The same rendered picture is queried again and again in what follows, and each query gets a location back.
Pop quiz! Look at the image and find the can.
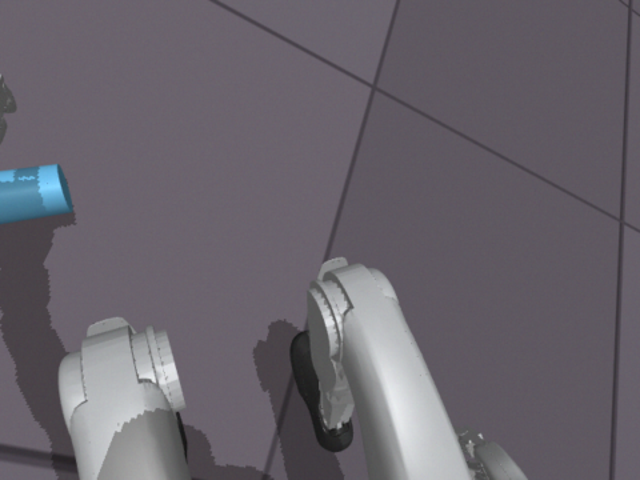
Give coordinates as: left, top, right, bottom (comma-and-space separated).
0, 164, 73, 224

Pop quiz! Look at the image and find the right robot hand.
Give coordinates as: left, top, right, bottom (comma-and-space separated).
453, 425, 528, 480

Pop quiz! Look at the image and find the left robot hand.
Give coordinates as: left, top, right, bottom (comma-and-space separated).
0, 74, 17, 145

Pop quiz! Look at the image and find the right robot foot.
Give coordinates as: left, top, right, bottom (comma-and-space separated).
290, 330, 353, 452

